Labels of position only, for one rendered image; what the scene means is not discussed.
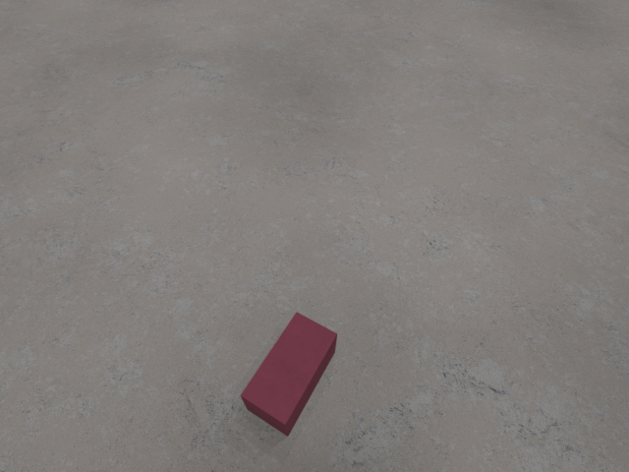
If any carton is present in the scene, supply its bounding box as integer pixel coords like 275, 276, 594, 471
241, 312, 337, 437

